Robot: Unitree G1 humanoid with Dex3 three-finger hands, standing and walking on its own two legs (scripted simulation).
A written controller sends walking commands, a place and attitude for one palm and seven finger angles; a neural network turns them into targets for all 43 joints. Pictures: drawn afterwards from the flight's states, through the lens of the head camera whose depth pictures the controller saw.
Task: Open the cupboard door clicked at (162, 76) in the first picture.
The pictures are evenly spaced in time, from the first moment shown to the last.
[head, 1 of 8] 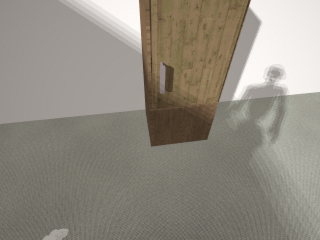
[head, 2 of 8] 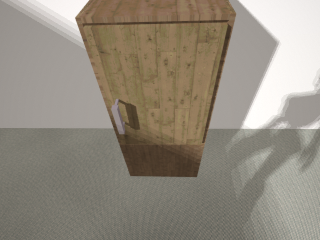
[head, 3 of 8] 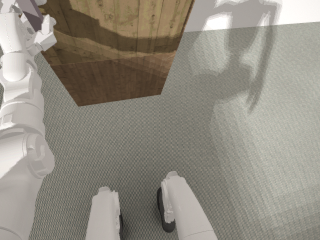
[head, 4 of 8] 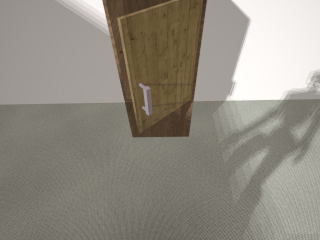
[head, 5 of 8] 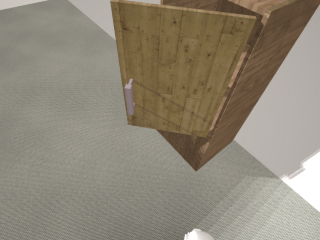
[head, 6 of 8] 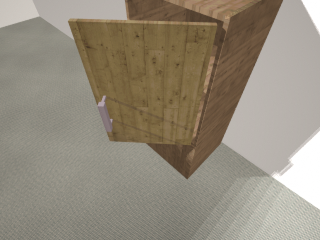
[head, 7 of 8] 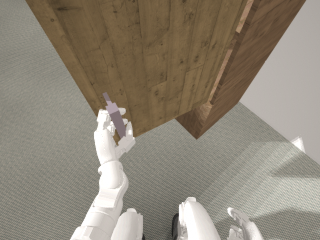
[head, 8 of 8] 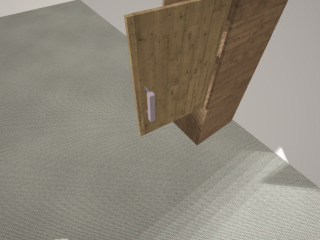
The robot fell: no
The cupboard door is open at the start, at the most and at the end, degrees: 0 84 83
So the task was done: yes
